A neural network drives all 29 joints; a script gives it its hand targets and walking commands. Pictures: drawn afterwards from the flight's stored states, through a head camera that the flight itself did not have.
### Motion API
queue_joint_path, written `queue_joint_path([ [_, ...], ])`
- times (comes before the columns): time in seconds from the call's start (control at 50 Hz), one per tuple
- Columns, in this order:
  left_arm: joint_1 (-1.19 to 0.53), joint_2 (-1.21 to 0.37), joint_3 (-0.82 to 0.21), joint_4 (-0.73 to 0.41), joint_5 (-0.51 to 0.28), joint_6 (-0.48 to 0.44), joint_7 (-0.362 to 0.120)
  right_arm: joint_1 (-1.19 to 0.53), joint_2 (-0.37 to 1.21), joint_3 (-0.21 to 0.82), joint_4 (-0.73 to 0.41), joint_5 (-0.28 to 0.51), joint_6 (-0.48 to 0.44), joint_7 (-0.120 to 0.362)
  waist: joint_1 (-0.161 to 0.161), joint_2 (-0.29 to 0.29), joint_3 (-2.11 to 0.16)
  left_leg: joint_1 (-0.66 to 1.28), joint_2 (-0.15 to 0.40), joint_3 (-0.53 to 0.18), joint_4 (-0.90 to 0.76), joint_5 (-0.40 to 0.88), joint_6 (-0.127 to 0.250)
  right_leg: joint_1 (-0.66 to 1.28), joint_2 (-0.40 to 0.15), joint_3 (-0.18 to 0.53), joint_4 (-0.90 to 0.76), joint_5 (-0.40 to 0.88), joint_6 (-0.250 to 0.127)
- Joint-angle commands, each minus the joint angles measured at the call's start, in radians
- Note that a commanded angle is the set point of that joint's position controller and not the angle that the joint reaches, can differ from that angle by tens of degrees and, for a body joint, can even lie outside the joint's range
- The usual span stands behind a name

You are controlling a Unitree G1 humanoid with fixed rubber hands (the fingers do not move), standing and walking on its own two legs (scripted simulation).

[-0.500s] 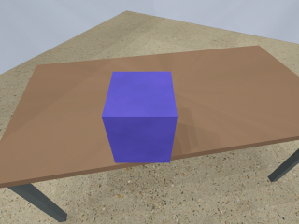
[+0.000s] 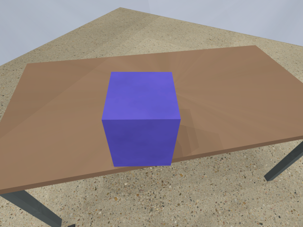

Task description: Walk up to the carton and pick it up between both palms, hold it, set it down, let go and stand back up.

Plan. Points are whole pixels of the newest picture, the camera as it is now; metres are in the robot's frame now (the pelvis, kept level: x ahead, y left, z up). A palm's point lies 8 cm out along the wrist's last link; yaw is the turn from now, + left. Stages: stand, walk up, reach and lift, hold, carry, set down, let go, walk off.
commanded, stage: walk up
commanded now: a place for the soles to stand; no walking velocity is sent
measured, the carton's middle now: (142, 120) +0.47 +0.04 +0.00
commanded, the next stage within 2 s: none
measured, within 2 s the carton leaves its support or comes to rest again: neither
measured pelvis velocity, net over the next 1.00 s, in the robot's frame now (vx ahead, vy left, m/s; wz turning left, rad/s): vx -0.02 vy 0.03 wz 0.01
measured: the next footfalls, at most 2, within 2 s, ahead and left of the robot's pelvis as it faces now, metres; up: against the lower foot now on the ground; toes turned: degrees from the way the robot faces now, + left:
none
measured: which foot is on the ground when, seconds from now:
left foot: down 0.00-1.00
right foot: down 0.00-1.00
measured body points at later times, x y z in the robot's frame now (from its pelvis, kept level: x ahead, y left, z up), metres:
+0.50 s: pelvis -0.02 +0.03 +0.00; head +0.00 +0.04 +0.45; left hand +0.06 +0.29 -0.13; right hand +0.01 -0.24 -0.12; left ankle -0.06 +0.10 -0.72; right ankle +0.02 -0.12 -0.72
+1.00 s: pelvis -0.02 +0.03 +0.00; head -0.01 +0.03 +0.45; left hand +0.05 +0.29 -0.13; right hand +0.02 -0.24 -0.12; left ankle -0.06 +0.10 -0.72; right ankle +0.02 -0.12 -0.72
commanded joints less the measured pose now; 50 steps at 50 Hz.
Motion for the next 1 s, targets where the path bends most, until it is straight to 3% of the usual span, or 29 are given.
queue_joint_path([
  [0.0, 0.016, 0.151, 0.045, -0.084, -0.003, -0.021, 0.009, 0.071, -0.166, -0.049, -0.072, 0.000, -0.011, -0.008, 0.010, -0.009, -0.035, -0.082, 0.091, -0.090, -0.111, 0.272, 0.053, 0.064, -0.098, 0.100, -0.051, 0.353, -0.095],
  [0.04, 0.007, 0.151, 0.042, -0.085, -0.003, -0.017, 0.010, 0.070, -0.169, -0.051, -0.070, -0.003, -0.011, -0.008, 0.005, -0.008, -0.011, -0.077, 0.097, -0.103, -0.144, 0.224, 0.061, 0.022, -0.088, 0.094, -0.053, 0.301, -0.083],
  [0.12, -0.004, 0.134, 0.037, -0.082, 0.005, -0.020, 0.009, 0.070, -0.193, -0.055, -0.055, -0.001, -0.017, -0.010, -0.001, -0.001, 0.013, -0.085, 0.147, -0.127, -0.194, 0.265, 0.092, 0.031, -0.050, 0.017, -0.036, 0.312, -0.047],
  [0.14, 0.020, 0.151, 0.044, -0.076, 0.001, -0.024, 0.022, 0.028, -0.210, -0.052, -0.059, -0.003, -0.007, -0.008, 0.011, 0.019, 0.026, -0.122, 0.114, -0.086, -0.137, 0.335, 0.084, 0.064, -0.081, 0.044, -0.054, 0.351, -0.055],
  [0.18, 0.072, 0.203, 0.062, -0.069, 0.007, -0.029, 0.032, 0.039, -0.195, -0.050, -0.070, -0.015, 0.003, -0.004, 0.023, -0.040, -0.035, -0.128, 0.069, -0.077, 0.004, 0.332, 0.040, 0.097, -0.164, 0.194, -0.094, 0.375, -0.122],
  [0.22, 0.087, 0.241, 0.074, -0.066, 0.010, -0.025, 0.040, 0.056, -0.164, -0.047, -0.078, -0.022, 0.014, -0.003, 0.027, -0.117, -0.058, -0.145, 0.002, -0.106, 0.118, 0.164, 0.006, 0.070, -0.264, 0.379, -0.196, 0.298, -0.217],
  [0.24, 0.063, 0.240, 0.073, -0.070, 0.011, -0.022, 0.043, 0.074, -0.147, -0.046, -0.078, -0.025, 0.017, -0.003, 0.013, -0.167, -0.055, -0.173, -0.009, -0.126, 0.121, 0.000, 0.002, 0.058, -0.300, 0.422, -0.229, 0.253, -0.245],
  [0.26, 0.044, 0.228, 0.070, -0.072, 0.015, -0.017, 0.045, 0.085, -0.139, -0.047, -0.071, -0.028, 0.016, -0.005, 0.006, -0.174, -0.041, -0.175, -0.004, -0.148, 0.103, -0.072, 0.004, 0.033, -0.309, 0.425, -0.244, 0.202, -0.245],
  [0.28, 0.012, 0.223, 0.064, -0.077, 0.019, -0.011, 0.045, 0.118, -0.136, -0.047, -0.059, -0.024, 0.009, -0.007, -0.020, -0.166, -0.038, -0.141, 0.012, -0.160, -0.014, -0.022, 0.012, 0.009, -0.295, 0.388, -0.218, 0.180, -0.219],
  [0.3, -0.026, 0.209, 0.053, -0.084, 0.015, -0.006, 0.041, 0.150, -0.144, -0.052, -0.046, -0.019, -0.003, -0.006, -0.047, -0.136, -0.046, -0.053, 0.033, -0.168, -0.139, 0.093, 0.026, -0.057, -0.239, 0.286, -0.188, 0.141, -0.159],
  [0.32, -0.055, 0.164, 0.040, -0.095, 0.006, -0.002, 0.037, 0.134, -0.184, -0.063, -0.040, -0.015, -0.013, -0.004, -0.047, -0.035, -0.027, -0.024, 0.080, -0.237, -0.227, 0.138, 0.064, -0.105, -0.134, 0.135, -0.103, 0.107, -0.084],
  [0.34, -0.058, 0.121, 0.030, -0.099, -0.002, -0.001, 0.036, 0.094, -0.220, -0.072, -0.043, -0.001, -0.019, -0.002, -0.039, 0.057, 0.009, -0.070, 0.159, -0.349, -0.303, 0.184, 0.105, -0.103, -0.016, -0.002, 0.015, 0.064, -0.026],
  [0.36, -0.043, 0.105, 0.024, -0.092, 0.001, -0.004, 0.039, 0.067, -0.220, -0.072, -0.049, -0.006, -0.021, -0.004, -0.032, 0.065, 0.047, -0.082, 0.217, -0.367, -0.306, 0.319, 0.128, -0.101, -0.013, -0.052, 0.034, -0.041, -0.005],
  [0.4, -0.030, 0.101, 0.023, -0.073, 0.002, -0.013, 0.037, 0.065, -0.199, -0.062, -0.053, -0.009, -0.020, -0.008, -0.021, 0.065, 0.051, -0.051, 0.209, -0.312, -0.244, 0.604, 0.128, -0.069, -0.040, -0.062, 0.005, -0.040, -0.010],
  [0.42, -0.013, 0.099, 0.022, -0.070, 0.004, -0.021, 0.036, 0.058, -0.195, -0.055, -0.052, -0.006, -0.018, -0.007, -0.009, 0.081, 0.024, -0.042, 0.178, -0.261, -0.212, 0.659, 0.112, -0.028, -0.049, -0.057, -0.040, 0.015, -0.019],
  [0.46, 0.028, 0.123, 0.028, -0.059, 0.008, -0.031, 0.037, 0.041, -0.201, -0.049, -0.065, 0.002, -0.009, -0.005, 0.008, 0.070, -0.033, -0.084, 0.112, -0.187, -0.162, 0.580, 0.066, 0.095, -0.067, -0.032, -0.093, 0.245, -0.039],
  [0.5, 0.024, 0.157, 0.039, -0.061, 0.008, -0.027, 0.035, 0.058, -0.198, -0.047, -0.066, 0.003, -0.002, -0.005, 0.004, 0.015, -0.046, -0.118, 0.076, -0.175, -0.136, 0.456, 0.033, 0.128, -0.102, 0.033, -0.069, 0.337, -0.062],
  [0.54, 0.029, 0.166, 0.042, -0.060, 0.009, -0.016, 0.039, 0.070, -0.203, -0.052, -0.065, -0.002, 0.002, -0.006, 0.007, 0.001, -0.043, -0.139, 0.080, -0.200, -0.151, 0.355, 0.025, 0.112, -0.120, 0.066, -0.059, 0.278, -0.076],
  [0.58, 0.017, 0.147, 0.036, -0.058, 0.004, -0.008, 0.040, 0.055, -0.204, -0.053, -0.065, 0.000, 0.003, -0.005, 0.003, 0.035, 0.009, -0.160, 0.098, -0.229, -0.218, 0.270, 0.044, 0.063, -0.088, 0.021, -0.045, 0.194, -0.055],
  [0.64, 0.016, 0.134, 0.030, -0.054, 0.002, -0.009, 0.040, 0.037, -0.196, -0.053, -0.066, 0.001, 0.003, -0.002, 0.001, 0.038, 0.051, -0.191, 0.123, -0.249, -0.268, 0.203, 0.073, 0.049, -0.065, -0.026, -0.053, 0.127, -0.031],
  [0.78, 0.033, 0.160, 0.038, -0.047, 0.008, -0.027, 0.041, 0.054, -0.185, -0.053, -0.049, -0.002, -0.003, 0.001, 0.000, -0.002, -0.022, -0.121, 0.072, -0.194, -0.189, 0.291, 0.042, 0.080, -0.115, 0.048, -0.097, 0.258, -0.059],
  [0.9, 0.041, 0.162, 0.040, -0.054, 0.005, -0.020, 0.041, 0.044, -0.181, -0.051, -0.050, -0.004, 0.004, 0.005, 0.002, -0.016, 0.006, -0.148, 0.072, -0.204, -0.199, 0.190, 0.064, 0.036, -0.115, 0.059, -0.094, 0.169, -0.063],
  [0.98, 0.049, 0.155, 0.039, -0.056, 0.006, -0.022, 0.039, 0.036, -0.183, -0.052, -0.048, -0.002, 0.002, 0.005, 0.002, -0.013, 0.011, -0.151, 0.079, -0.207, -0.208, 0.203, 0.071, 0.040, -0.100, 0.039, -0.086, 0.193, -0.054],
])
